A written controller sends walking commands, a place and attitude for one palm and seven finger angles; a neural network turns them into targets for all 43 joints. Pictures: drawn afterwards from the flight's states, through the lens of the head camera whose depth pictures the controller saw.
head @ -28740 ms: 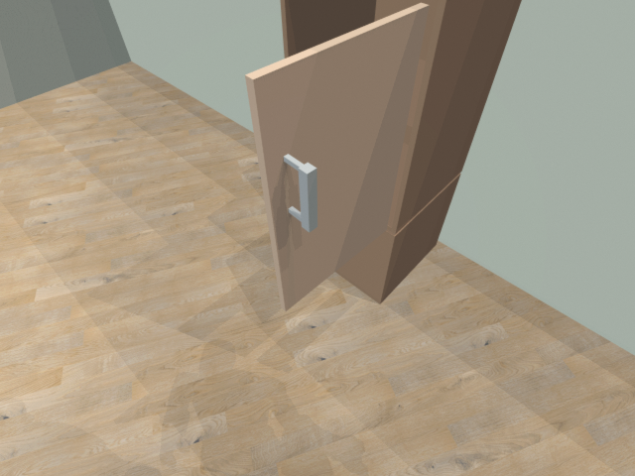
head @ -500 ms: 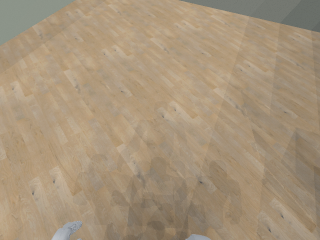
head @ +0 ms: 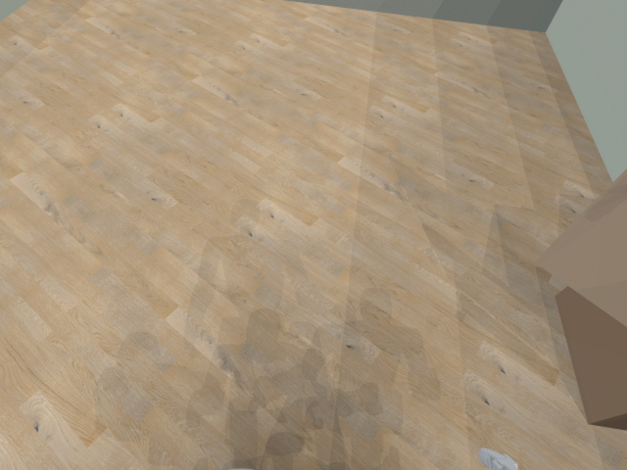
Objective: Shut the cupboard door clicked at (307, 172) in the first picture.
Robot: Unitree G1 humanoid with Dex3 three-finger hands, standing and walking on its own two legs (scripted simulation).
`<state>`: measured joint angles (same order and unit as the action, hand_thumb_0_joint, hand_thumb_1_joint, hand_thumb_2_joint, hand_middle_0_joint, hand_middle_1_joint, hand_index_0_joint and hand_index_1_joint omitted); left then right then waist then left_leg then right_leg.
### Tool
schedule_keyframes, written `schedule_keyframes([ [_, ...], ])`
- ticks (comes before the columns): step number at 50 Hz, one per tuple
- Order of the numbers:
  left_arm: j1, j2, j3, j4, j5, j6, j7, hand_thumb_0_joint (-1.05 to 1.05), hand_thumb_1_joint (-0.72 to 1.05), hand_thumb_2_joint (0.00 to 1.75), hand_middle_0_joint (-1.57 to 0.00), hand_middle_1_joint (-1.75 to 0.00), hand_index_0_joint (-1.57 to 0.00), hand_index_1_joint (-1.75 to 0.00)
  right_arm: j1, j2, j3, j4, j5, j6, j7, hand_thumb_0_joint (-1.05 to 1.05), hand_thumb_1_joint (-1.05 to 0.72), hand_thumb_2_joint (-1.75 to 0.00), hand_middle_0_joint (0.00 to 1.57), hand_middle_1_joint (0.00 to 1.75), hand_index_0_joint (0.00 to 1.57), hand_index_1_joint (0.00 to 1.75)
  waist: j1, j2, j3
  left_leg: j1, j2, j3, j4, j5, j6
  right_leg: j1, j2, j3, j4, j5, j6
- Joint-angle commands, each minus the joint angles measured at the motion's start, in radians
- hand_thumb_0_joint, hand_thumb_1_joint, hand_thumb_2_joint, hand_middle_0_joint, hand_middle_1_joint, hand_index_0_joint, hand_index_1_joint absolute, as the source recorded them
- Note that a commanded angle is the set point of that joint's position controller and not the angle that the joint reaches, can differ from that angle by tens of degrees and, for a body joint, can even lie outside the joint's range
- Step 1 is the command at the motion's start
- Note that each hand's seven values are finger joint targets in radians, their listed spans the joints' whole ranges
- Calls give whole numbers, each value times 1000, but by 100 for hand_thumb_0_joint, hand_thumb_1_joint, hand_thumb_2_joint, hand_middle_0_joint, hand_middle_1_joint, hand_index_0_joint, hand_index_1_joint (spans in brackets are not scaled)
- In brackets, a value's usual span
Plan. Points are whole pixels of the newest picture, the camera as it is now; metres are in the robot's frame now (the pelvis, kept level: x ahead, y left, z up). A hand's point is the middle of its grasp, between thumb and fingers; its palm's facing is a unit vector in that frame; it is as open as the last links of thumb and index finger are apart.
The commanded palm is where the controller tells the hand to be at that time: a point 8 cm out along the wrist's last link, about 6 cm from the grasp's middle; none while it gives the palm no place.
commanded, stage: turn to face it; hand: left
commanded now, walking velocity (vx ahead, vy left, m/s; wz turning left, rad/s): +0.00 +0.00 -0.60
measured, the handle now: out of the picture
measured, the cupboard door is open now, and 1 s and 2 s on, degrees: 51 51 51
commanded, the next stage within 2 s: take the last steps up to it in 1.14 s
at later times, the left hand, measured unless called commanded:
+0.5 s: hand (224, 433) +0.18 +0.14 -0.14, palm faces -0.30 -0.92 -0.27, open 7.4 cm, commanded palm none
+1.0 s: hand (272, 368) +0.28 +0.08 -0.15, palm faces -0.54 -0.80 -0.25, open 7.4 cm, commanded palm none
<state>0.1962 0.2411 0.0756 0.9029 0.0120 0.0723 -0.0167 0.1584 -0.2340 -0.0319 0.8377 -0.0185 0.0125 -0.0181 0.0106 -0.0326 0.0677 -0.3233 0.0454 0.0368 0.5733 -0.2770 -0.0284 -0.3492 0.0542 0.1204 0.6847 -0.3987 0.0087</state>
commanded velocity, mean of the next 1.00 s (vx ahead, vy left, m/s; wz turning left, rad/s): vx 0.00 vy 0.00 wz -0.52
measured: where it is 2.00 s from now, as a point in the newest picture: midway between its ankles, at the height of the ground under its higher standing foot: outside the picture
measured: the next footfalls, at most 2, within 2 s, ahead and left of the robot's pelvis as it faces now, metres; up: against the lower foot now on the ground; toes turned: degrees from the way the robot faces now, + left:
right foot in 0.30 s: +0.01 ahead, -0.14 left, +0.00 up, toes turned -16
left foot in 0.66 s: +0.15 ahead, +0.08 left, +0.00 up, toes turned -20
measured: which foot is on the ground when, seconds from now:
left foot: down 0.00-0.30, up 0.32-0.64, down 0.66-1.00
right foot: up 0.00-0.28, down 0.30-0.66, up 0.68-1.00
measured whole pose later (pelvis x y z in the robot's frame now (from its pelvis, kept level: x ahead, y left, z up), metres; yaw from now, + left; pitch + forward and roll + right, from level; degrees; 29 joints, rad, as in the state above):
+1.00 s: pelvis +0.06 -0.03 +0.00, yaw -33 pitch +1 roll -1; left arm 0.12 0.25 0.07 0.89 0.02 0.07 -0.04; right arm 0.26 -0.23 -0.03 0.90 -0.03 0.03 -0.01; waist -0.02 0.03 0.09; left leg -0.25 0.16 0.19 0.59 -0.34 -0.04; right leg -0.29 -0.02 -0.06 0.63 -0.32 0.02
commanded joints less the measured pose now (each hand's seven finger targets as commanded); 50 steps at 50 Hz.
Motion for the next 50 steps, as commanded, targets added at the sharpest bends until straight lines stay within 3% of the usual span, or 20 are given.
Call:
schedule_keyframes([
  [1,-53,117,37,-111,8,-29,-6,0,90,90,-20,-30,-20,-30,96,-224,-46,-52,-17,-16,-27,0,-90,-90,20,30,20,30,-33,268,-110,190,383,-305,-245,440,193,-212,-50,-62,493,-181,33],
  [4,-74,90,26,-107,2,-17,-24,0,90,90,-20,-30,-20,-30,50,-188,-40,-65,-17,-11,-26,0,-90,-90,20,30,20,30,-24,213,-78,206,297,-95,-193,534,163,-191,-78,-123,427,-119,49],
  [10,-105,66,13,-120,3,-21,-32,0,90,90,-20,-30,-20,-30,89,-221,-61,-28,-14,0,-13,0,-90,-90,20,30,20,30,-49,276,-109,223,306,10,-136,485,139,-37,-52,-217,105,-57,29],
  [13,-29,92,18,-98,6,-33,-28,0,90,90,-20,-30,-20,-30,63,-227,-67,-28,-7,7,-5,0,-90,-90,20,30,20,30,-3,219,-114,127,279,67,-16,363,73,151,-35,-244,-154,152,6],
  [14,43,141,27,-77,9,-43,-22,0,90,90,-20,-30,-20,-30,53,-206,-67,-36,0,5,0,0,-90,-90,20,30,20,30,37,118,-150,38,234,104,125,258,23,298,-102,-153,-267,284,-26],
  [15,100,255,49,-58,18,-55,-7,0,90,90,-20,-30,-20,-30,23,-120,-47,-79,8,6,5,0,-90,-90,20,30,20,30,65,-225,-152,-231,84,171,346,-239,-42,451,-359,195,-336,562,-129],
  [16,144,296,49,-48,3,-53,6,0,90,90,-20,-30,-20,-30,-31,-133,-38,-108,9,19,-3,0,-90,-90,20,30,20,30,94,-212,-138,-281,44,39,523,-394,-47,350,-467,300,-340,695,-227],
  [18,61,241,52,-64,5,-51,29,0,90,90,-20,-30,-20,-30,-49,-139,-39,-90,7,17,-15,0,-90,-90,20,30,20,30,51,-244,-120,-365,71,-61,629,-295,-46,354,-393,291,-324,682,-244],
  [21,-34,187,31,-97,8,-55,29,0,90,90,-20,-30,-20,-30,2,-121,-32,-43,4,16,-3,0,-90,-90,20,30,20,30,-9,-120,-137,-245,67,-28,532,-166,-66,271,-292,106,-282,708,-199],
  [28,-25,213,44,-85,14,-50,23,0,90,90,-20,-30,-20,-30,4,-105,-29,-55,13,8,-3,0,-90,-90,20,30,20,30,-1,-125,-132,-113,7,1,201,-131,-60,229,-267,179,-258,664,-193],
  [31,-80,199,42,-94,3,-40,21,0,90,90,-20,-30,-20,-30,114,-119,-31,-24,14,-3,-10,0,-90,-90,20,30,20,30,-61,-116,-135,95,-4,7,-81,74,-49,104,-208,170,-176,553,-117],
  [32,-67,152,34,-105,-4,-35,19,0,90,90,-20,-30,-20,-30,146,-170,-38,-16,5,-14,-13,0,-90,-90,20,30,20,30,-64,31,-155,215,96,-90,-209,155,-15,7,-118,112,-83,393,-64],
  [33,-14,91,22,-113,-9,-31,9,0,90,90,-20,-30,-20,-30,166,-265,-56,-21,-7,-16,-11,0,-90,-90,20,30,20,30,-54,311,-179,312,333,-323,-230,332,86,-145,11,-27,126,-41,-4],
  [34,-33,101,19,-129,-1,-34,6,0,90,90,-20,-30,-20,-30,189,-280,-55,-33,-12,-13,-18,0,-90,-90,20,30,20,30,-69,304,-155,258,448,-389,-252,428,177,-171,2,-76,339,-264,12],
  [37,-56,109,31,-99,4,-29,-10,0,90,90,-20,-30,-20,-30,88,-200,-36,-53,-17,-18,-26,0,-90,-90,20,30,20,30,-26,227,-105,210,334,-195,-213,541,174,-209,-65,-74,524,-142,41],
  [40,-70,77,18,-99,1,-18,-21,0,90,90,-20,-30,-20,-30,101,-185,-36,-36,-15,-15,-26,0,-90,-90,20,30,20,30,-31,215,-125,272,286,-55,-179,610,160,-182,-78,-128,412,-96,49],
  [45,-101,52,5,-102,3,-22,-21,0,90,90,-20,-30,-20,-30,126,-205,-54,2,-15,-4,-14,0,-90,-90,20,30,20,30,-54,255,-120,237,301,2,-153,526,154,-38,-58,-202,113,-67,28],
  [48,-29,70,5,-73,6,-36,-16,0,90,90,-20,-30,-20,-30,106,-208,-59,14,-6,2,-8,0,-90,-90,20,30,20,30,-13,218,-126,153,273,38,-58,423,96,148,-39,-227,-171,154,4],
  [49,39,107,12,-54,9,-43,-11,0,90,90,-20,-30,-20,-30,91,-192,-59,10,1,2,-3,0,-90,-90,20,30,20,30,20,145,-149,85,231,81,31,293,47,263,-85,-165,-281,278,-13],
  [50,82,203,29,-35,19,-55,3,0,90,90,-20,-30,-20,-30,84,-121,-48,-12,10,3,2,0,-90,-90,20,30,20,30,37,-121,-158,-132,110,158,209,-52,-17,408,-309,106,-347,486,-88],
])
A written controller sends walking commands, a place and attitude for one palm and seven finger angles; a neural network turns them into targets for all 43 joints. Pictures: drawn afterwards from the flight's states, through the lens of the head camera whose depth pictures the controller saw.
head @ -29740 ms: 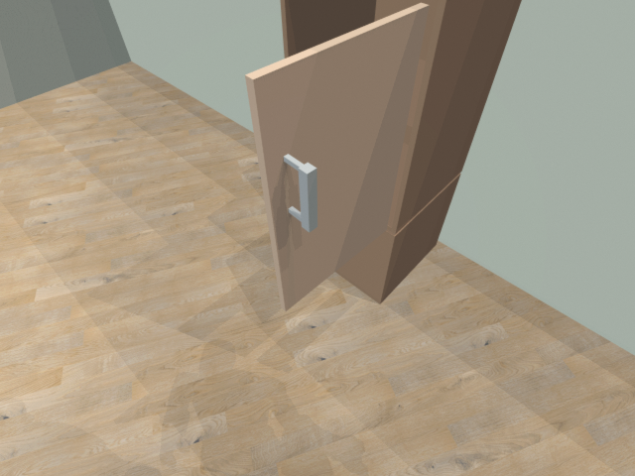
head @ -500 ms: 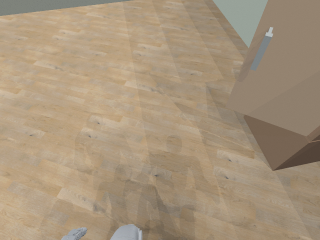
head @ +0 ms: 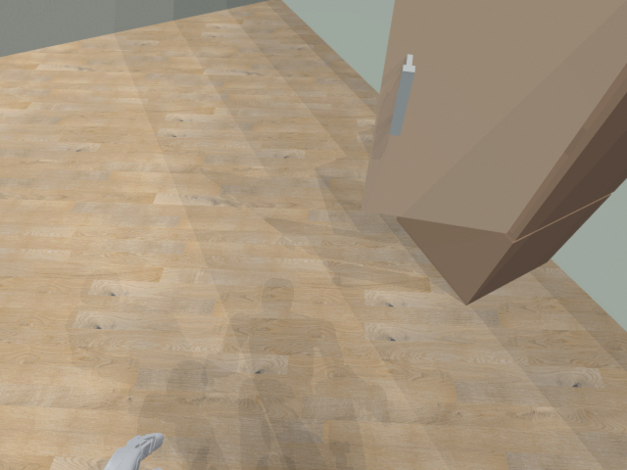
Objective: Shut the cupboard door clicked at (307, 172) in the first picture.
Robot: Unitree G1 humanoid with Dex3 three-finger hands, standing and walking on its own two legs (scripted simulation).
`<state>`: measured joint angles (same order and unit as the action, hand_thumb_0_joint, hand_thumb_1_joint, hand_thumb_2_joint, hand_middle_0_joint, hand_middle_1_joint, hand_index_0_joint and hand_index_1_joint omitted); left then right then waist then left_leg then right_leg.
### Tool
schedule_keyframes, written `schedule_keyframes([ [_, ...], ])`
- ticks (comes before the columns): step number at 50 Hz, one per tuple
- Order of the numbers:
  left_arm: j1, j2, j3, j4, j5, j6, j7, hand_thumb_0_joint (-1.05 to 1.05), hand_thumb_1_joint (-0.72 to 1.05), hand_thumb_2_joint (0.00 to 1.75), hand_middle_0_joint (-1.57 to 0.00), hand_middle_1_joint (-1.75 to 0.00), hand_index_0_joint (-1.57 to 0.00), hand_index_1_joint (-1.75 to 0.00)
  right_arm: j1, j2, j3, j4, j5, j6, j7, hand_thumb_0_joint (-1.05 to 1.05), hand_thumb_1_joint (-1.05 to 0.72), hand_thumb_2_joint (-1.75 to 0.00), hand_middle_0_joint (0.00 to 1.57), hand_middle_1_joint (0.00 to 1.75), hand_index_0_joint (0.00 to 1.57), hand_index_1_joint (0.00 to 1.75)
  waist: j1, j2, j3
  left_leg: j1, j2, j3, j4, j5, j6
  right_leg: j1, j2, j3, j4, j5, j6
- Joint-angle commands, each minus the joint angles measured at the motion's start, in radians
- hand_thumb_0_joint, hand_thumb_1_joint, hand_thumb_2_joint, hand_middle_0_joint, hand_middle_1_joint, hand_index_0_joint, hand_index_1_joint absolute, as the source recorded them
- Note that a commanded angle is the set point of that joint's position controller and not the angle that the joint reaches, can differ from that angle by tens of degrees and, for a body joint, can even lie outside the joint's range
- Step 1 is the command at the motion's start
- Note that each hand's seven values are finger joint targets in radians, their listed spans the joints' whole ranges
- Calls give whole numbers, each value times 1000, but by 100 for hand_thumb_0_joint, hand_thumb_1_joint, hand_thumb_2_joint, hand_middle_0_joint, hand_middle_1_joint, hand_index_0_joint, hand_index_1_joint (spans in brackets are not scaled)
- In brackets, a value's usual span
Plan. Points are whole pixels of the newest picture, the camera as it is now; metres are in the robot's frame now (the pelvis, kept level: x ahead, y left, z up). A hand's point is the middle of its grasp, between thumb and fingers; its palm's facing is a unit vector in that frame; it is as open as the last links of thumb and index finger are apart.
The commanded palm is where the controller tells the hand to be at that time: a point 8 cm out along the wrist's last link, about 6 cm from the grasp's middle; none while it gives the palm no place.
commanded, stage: turn to face it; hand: left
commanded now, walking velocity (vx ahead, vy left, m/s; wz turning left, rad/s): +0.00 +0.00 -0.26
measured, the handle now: (402, 96) +0.74 -0.14 +0.04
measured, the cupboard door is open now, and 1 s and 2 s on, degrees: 51 51 51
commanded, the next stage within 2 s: take the last steps up to it in 0.14 s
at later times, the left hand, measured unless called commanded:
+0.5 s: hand out of the picture +0.14 +0.20 -0.17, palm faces -0.15 -0.98 -0.14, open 7.4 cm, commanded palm none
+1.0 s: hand (298, 351) +0.31 +0.04 -0.16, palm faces -0.27 -0.95 -0.18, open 7.3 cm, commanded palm none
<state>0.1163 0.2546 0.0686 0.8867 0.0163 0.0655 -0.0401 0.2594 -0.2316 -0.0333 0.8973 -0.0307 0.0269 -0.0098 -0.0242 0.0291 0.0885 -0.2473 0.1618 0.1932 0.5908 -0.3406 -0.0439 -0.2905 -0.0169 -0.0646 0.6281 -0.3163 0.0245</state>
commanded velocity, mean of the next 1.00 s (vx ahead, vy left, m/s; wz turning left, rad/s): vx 0.21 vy -0.11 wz -0.16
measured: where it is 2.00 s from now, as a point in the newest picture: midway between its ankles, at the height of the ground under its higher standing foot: (379, 447)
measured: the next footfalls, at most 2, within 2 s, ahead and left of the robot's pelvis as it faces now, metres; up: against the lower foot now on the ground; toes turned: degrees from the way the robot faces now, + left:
right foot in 0.02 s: +0.02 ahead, -0.13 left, +0.00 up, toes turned -4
left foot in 0.36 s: +0.10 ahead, +0.12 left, +0.00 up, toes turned -2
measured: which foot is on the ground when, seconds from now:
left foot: down 0.00-0.02, up 0.04-0.34, down 0.36-0.84, up 0.86-1.00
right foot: up 0.00-0.00, down 0.02-0.36, up 0.38-0.82, down 0.84-1.00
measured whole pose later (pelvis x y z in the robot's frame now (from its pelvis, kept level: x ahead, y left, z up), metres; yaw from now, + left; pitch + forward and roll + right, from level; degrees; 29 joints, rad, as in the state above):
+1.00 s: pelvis +0.18 -0.10 +0.00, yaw -14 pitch +1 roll -2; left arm 0.14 0.16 0.05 1.01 0.02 -0.03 0.00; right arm 0.32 -0.20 -0.06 1.06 -0.03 0.01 -0.01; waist -0.06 0.03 0.07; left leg -0.44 0.12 0.08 1.12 -0.44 -0.02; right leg -0.25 0.00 -0.12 0.48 -0.25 -0.03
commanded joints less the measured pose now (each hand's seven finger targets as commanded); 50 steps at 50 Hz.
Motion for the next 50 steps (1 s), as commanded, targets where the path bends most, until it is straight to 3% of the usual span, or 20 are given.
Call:
schedule_keyframes([
  [1,202,248,40,-5,6,-50,35,0,90,90,-20,-30,-20,-30,-72,-99,-33,-103,22,0,-8,0,-90,-90,20,30,20,30,103,-275,-152,-303,-89,-71,395,-322,-18,279,-383,438,-304,567,-220],
  [2,190,230,41,-7,5,-51,47,0,90,90,-20,-30,-20,-30,-99,-97,-33,-100,21,9,-18,0,-90,-90,20,30,20,30,92,-245,-129,-353,-82,-177,497,-290,-10,242,-355,429,-303,590,-251],
  [3,147,200,43,-5,7,-51,58,0,90,90,-20,-30,-20,-30,-87,-102,-34,-84,20,9,-22,0,-90,-90,20,30,20,30,71,-311,-124,-381,-73,-192,554,-256,-13,241,-334,434,-295,590,-257],
  [7,63,132,18,-26,5,-59,60,0,90,90,-20,-30,-20,-30,-28,-89,-27,-21,16,6,-11,0,-90,-90,20,30,20,30,11,-209,-139,-282,-74,-174,485,-96,-32,188,-219,228,-251,654,-208],
  [12,88,148,28,-2,12,-53,59,0,90,90,-20,-30,-20,-30,-47,-65,-19,-23,21,0,-12,0,-90,-90,20,30,20,30,29,-192,-122,-188,-111,-143,219,-79,-24,163,-214,272,-254,557,-216],
  [16,44,114,27,4,0,-44,44,0,90,90,-20,-30,-20,-30,100,-87,-20,19,9,-31,-18,0,-90,-90,20,30,20,30,-42,-156,-123,129,-113,-116,-138,101,-12,-38,-120,252,-202,42,-136],
  [17,69,52,15,-8,-5,-39,34,0,90,90,-20,-30,-20,-30,155,-167,-35,34,-4,-43,-20,0,-90,-90,20,30,20,30,-58,83,-122,249,43,-326,-260,-43,38,-205,-11,181,-34,-167,-87],
  [18,58,13,6,-35,-2,-38,25,0,90,90,-20,-30,-20,-30,223,-260,-58,34,-17,-42,-25,0,-90,-90,20,30,20,30,-84,303,-90,239,285,-657,-388,-242,136,-344,90,34,239,-321,-37],
  [19,-4,50,13,-57,14,-35,18,0,90,90,-20,-30,-20,-30,227,-272,-58,40,-15,-46,-35,0,-90,-90,20,30,20,30,-95,234,-55,181,349,-725,-452,-278,181,-395,32,119,405,-282,-38],
  [22,26,54,28,-12,20,-42,-9,0,90,90,-20,-30,-20,-30,95,-162,-28,5,-10,-61,-35,0,-90,-90,20,30,20,30,-11,118,28,55,220,-452,-436,-92,134,-362,-29,120,548,-49,-22],
  [24,58,31,23,12,16,-38,-16,0,90,90,-20,-30,-20,-30,112,-135,-22,18,-5,-75,-37,0,-90,-90,20,30,20,30,0,111,-13,93,172,-315,-411,80,118,-339,-23,104,541,27,-10],
  [34,-111,-7,-7,-7,14,-44,-28,0,90,90,-20,-30,-20,-30,244,-137,-42,115,-10,-77,-26,0,-90,-90,20,30,20,30,-59,143,19,189,192,-134,-376,281,147,-316,-58,7,152,96,2],
  [38,-76,18,0,13,10,-55,-24,0,90,90,-20,-30,-20,-30,199,-159,-53,123,-11,-71,-22,0,-90,-90,20,30,20,30,-31,170,3,145,204,-120,-311,319,132,-139,-30,-27,4,58,-29],
  [40,110,51,13,78,11,-73,-18,0,90,90,-20,-30,-20,-30,166,-165,-54,125,-2,-68,-20,0,-90,-90,20,30,20,30,60,85,-97,93,139,-46,-99,449,84,146,30,-70,-150,128,-53],
  [41,265,117,29,128,14,-85,-5,0,90,90,-20,-30,-20,-30,152,-135,-49,123,12,-72,-10,0,-90,-90,20,30,20,30,130,-31,-180,-70,78,11,106,376,49,403,-46,20,-192,103,-89],
  [42,401,216,52,173,16,-97,15,0,90,90,-20,-30,-20,-30,136,-37,-26,89,28,-73,-5,0,-90,-90,20,30,20,30,172,-328,-259,-343,-86,31,426,-217,12,599,-314,385,-279,123,-201],
  [43,399,224,46,169,-2,-88,26,0,90,90,-20,-30,-20,-30,63,-48,-27,47,29,-64,-10,0,-90,-90,20,30,20,30,165,-237,-203,-389,-96,-100,595,-328,36,464,-386,464,-363,211,-246],
  [45,228,135,26,134,0,-91,43,0,90,90,-20,-30,-20,-30,65,-60,-34,70,22,-62,-15,0,-90,-90,20,30,20,30,89,-280,-150,-430,-34,-172,696,-177,38,361,-328,367,-361,215,-264],
  [47,127,53,-3,112,2,-102,52,0,90,90,-20,-30,-20,-30,70,-29,-31,90,9,-49,-6,0,-90,-90,20,30,20,30,17,-145,-99,-327,-14,-166,598,-86,25,190,-257,168,-354,336,-234],
  [50,94,33,-13,113,9,-113,54,0,90,90,-20,-30,-20,-30,105,15,-20,94,2,-33,2,0,-90,-90,20,30,20,30,-28,-142,-82,-213,-38,-117,397,-57,15,76,-216,93,-368,390,-230],
])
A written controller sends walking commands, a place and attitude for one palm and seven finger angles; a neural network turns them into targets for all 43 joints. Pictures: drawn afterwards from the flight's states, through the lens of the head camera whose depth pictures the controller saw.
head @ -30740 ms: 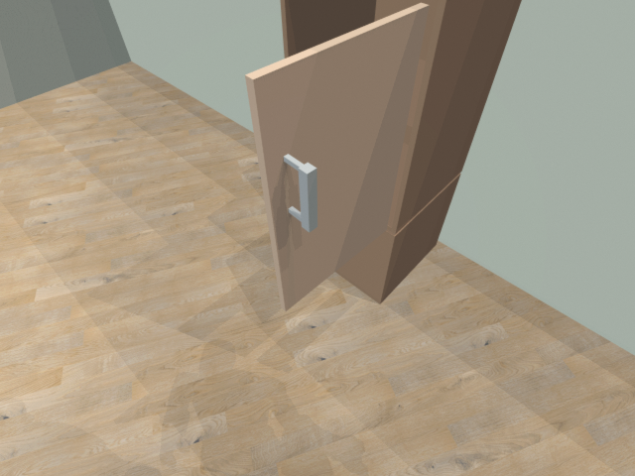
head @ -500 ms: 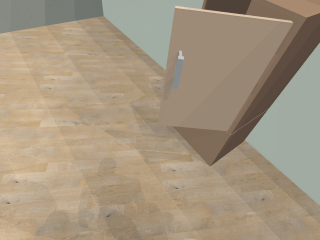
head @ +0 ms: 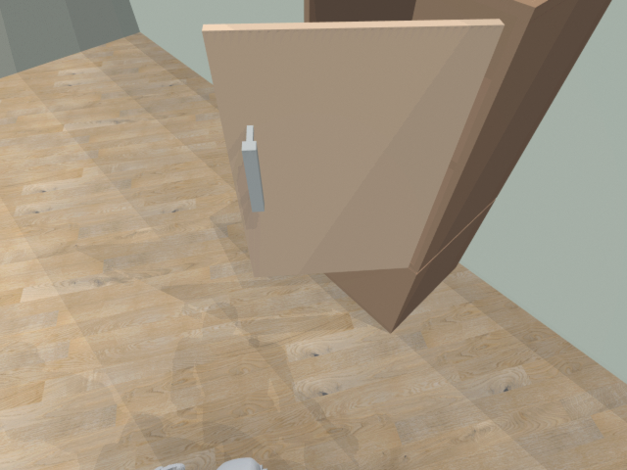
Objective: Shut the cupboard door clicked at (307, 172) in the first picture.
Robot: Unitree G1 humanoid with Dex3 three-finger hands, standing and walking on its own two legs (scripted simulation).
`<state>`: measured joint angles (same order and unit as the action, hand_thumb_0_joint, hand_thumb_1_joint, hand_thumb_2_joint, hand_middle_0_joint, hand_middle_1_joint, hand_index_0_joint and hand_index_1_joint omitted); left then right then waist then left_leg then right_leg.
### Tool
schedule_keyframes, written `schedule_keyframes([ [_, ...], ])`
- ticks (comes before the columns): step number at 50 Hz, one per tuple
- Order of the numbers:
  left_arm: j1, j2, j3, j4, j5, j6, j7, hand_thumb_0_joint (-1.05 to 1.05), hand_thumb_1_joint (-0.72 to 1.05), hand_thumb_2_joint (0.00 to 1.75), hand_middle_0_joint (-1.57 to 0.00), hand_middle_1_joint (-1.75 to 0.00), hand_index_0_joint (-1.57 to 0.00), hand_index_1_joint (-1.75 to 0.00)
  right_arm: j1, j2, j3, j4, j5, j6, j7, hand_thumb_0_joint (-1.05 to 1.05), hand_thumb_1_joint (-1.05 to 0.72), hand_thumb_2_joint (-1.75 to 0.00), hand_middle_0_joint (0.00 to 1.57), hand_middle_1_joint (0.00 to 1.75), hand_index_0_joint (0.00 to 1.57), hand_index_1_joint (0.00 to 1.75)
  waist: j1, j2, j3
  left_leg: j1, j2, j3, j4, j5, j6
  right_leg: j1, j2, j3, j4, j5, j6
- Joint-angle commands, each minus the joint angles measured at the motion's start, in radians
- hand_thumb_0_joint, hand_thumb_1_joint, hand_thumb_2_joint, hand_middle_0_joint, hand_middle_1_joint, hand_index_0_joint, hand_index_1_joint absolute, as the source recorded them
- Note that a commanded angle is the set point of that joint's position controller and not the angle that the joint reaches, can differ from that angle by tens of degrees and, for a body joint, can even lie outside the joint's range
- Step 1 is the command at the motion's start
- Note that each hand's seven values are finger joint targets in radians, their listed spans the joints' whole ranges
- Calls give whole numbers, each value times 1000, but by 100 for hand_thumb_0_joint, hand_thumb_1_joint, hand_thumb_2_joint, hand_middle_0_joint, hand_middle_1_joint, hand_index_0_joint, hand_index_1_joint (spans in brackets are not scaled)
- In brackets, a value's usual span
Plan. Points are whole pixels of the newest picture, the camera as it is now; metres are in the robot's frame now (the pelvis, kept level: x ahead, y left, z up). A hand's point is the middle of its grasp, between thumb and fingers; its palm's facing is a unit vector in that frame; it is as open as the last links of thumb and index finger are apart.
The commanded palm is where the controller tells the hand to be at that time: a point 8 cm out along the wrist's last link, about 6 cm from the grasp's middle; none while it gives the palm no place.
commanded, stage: take the last steps up to it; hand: left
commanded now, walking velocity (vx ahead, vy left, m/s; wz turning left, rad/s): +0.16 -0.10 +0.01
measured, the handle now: (254, 170) +0.55 +0.10 +0.04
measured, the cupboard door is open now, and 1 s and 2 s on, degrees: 51 51 51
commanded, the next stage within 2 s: come to a stop and stand still in 0.02 s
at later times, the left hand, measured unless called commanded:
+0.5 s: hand out of the picture +0.15 +0.15 -0.17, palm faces +0.05 -0.97 -0.24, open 7.4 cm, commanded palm none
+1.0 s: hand out of the picture +0.12 +0.19 -0.17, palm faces +0.05 -0.96 -0.26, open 7.4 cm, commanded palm none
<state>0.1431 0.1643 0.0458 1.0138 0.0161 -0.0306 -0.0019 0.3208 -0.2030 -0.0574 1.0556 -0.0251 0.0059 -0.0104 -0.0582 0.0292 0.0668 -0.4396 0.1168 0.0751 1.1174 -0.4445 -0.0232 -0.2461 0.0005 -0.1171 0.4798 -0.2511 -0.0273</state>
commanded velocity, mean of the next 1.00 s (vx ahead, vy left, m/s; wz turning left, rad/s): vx -0.08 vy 0.05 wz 0.00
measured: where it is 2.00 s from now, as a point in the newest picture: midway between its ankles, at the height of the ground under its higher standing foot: outside the picture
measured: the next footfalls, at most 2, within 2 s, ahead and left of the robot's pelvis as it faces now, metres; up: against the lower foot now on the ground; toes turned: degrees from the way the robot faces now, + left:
left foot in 0.16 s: +0.15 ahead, +0.08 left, +0.00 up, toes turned +9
right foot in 0.50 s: +0.15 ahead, -0.19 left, +0.00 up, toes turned +1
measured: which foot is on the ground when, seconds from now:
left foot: up 0.00-0.14, down 0.16-0.50, up 0.52-0.84, down 0.86-1.00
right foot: down 0.00-0.16, up 0.18-0.48, down 0.50-1.00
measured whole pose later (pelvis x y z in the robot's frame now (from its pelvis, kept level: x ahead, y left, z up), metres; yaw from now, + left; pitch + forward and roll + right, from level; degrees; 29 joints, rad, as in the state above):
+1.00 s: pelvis +0.08 -0.01 -0.01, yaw +1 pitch -2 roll +0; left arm 0.24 0.21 0.01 0.98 0.02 0.04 0.03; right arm 0.25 -0.19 -0.02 0.90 -0.03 0.02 0.00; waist 0.01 0.01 0.03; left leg -0.22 -0.01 0.07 0.63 -0.38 0.04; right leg -0.31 -0.09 0.03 0.62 -0.29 0.01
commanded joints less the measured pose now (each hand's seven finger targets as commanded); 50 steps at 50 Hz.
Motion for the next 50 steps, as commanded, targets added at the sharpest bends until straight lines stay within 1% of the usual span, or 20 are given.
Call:
schedule_keyframes([
  [1,61,118,15,-17,11,-16,16,0,90,90,-20,-30,-20,-30,44,-7,4,-70,-5,-10,2,0,-90,-90,20,30,20,30,-1,-151,-48,-2,6,10,-204,54,-5,18,-232,142,-224,293,-182],
  [6,64,125,17,-5,-3,0,8,0,90,90,-20,-30,-20,-30,92,-47,5,-55,-6,-34,0,0,-90,-90,20,30,20,30,-33,-84,-48,305,-45,43,-597,295,3,-67,-162,135,-75,132,-121],
  [7,98,90,9,-9,-6,4,9,0,90,90,-20,-30,-20,-30,147,-107,-1,-42,-11,-44,-5,0,-90,-90,20,30,20,30,-42,84,-84,412,60,-125,-671,445,48,-136,-86,100,97,85,-65],
  [8,139,46,1,-26,-10,13,10,0,90,90,-20,-30,-20,-30,177,-191,-14,-47,-17,-40,-16,0,-90,-90,20,30,20,30,-33,281,-84,429,286,-381,-747,646,160,-216,2,18,287,-205,0],
  [9,119,91,0,-37,-4,26,17,0,90,90,-20,-30,-20,-30,128,-193,-6,-58,-16,-29,-32,0,-90,-90,20,30,20,30,-21,243,-69,363,341,-428,-796,779,219,-216,0,87,424,-387,20],
  [11,112,93,7,-20,-5,41,23,0,90,90,-20,-30,-20,-30,4,-155,10,-90,-5,-25,-50,0,-90,-90,20,30,20,30,25,174,-40,265,305,-330,-774,932,235,-183,-54,154,503,-327,45],
  [14,134,84,4,-10,-8,55,25,0,90,90,-20,-30,-20,-30,-87,-143,10,-98,4,-17,-51,0,-90,-90,20,30,20,30,54,105,-103,357,225,-157,-714,1077,206,-143,-54,119,358,-240,62],
  [20,135,87,17,-45,4,68,27,0,90,90,-20,-30,-20,-30,-133,-176,-34,-110,5,20,-36,0,-90,-90,20,30,20,30,56,143,-130,324,186,-87,-677,913,168,-59,-15,50,235,-99,48],
  [23,198,123,27,-42,10,54,29,0,90,90,-20,-30,-20,-30,-170,-153,-39,-129,11,31,-24,0,-90,-90,20,30,20,30,94,69,-114,208,107,-50,-570,598,94,72,-50,90,24,207,29],
  [25,172,247,38,-60,21,34,31,0,90,90,-20,-30,-20,-30,-135,-66,-30,-152,24,42,-6,0,-90,-90,20,30,20,30,83,-254,-98,71,-127,26,-248,-126,-5,42,-390,428,-158,572,-140],
  [26,158,260,33,-68,18,37,31,0,90,90,-20,-30,-20,-30,-166,-60,-29,-159,23,59,-7,0,-90,-90,20,30,20,30,96,-183,-75,84,-120,-82,-110,-199,8,-49,-419,441,-178,511,-186],
  [28,93,222,35,-65,17,35,42,0,90,90,-20,-30,-20,-30,-144,-73,-29,-142,14,61,-11,0,-90,-90,20,30,20,30,64,-254,-83,-33,-106,-116,17,-133,-2,63,-365,397,-112,659,-191],
  [31,100,213,35,-77,13,31,46,0,90,90,-20,-30,-20,-30,-152,-102,-21,-132,14,51,-1,0,-90,-90,20,30,20,30,80,-227,-121,-56,-101,-120,28,-36,-24,128,-328,318,-89,647,-159],
  [37,133,240,45,-65,22,34,46,0,90,90,-20,-30,-20,-30,-163,-74,-1,-142,22,34,5,0,-90,-90,20,30,20,30,110,-247,-139,37,-112,-63,-313,-47,-27,177,-316,302,-97,571,-157],
  [40,89,232,42,-62,14,40,41,0,90,90,-20,-30,-20,-30,-63,-65,5,-105,21,24,2,0,-90,-90,20,30,20,30,64,-234,-137,218,-125,-24,-609,133,-17,80,-257,261,-67,373,-92],
  [41,125,219,19,-61,9,16,85,0,90,90,-20,-30,-20,-30,-40,-122,-12,-157,24,-5,2,0,-90,-90,20,30,20,30,24,-17,-259,270,-96,16,-640,168,-20,162,-240,271,78,604,-50],
  [43,110,155,-5,-107,-3,32,72,0,90,90,-20,-30,-20,-30,-51,-123,-3,-194,2,-18,5,0,-90,-90,20,30,20,30,56,237,-212,237,32,-106,-700,436,45,46,-116,116,193,145,-2],
  [44,138,135,-4,-118,-3,33,65,0,90,90,-20,-30,-20,-30,-77,-147,-2,-219,-5,-6,-1,0,-90,-90,20,30,20,30,82,179,-143,156,85,-143,-660,472,89,2,-86,83,145,4,11],
  [46,96,129,-18,-111,8,51,52,0,90,90,-20,-30,-20,-30,-90,-133,7,-231,1,-10,-5,0,-90,-90,20,30,20,30,68,203,3,101,62,-171,-733,519,86,-49,-39,51,174,-123,21],
  [50,145,140,-29,-86,4,42,33,0,90,90,-20,-30,-20,-30,-105,-123,18,-233,8,-14,-1,0,-90,-90,20,30,20,30,85,10,25,82,-5,-143,-769,121,74,-24,-53,138,56,-33,8],
])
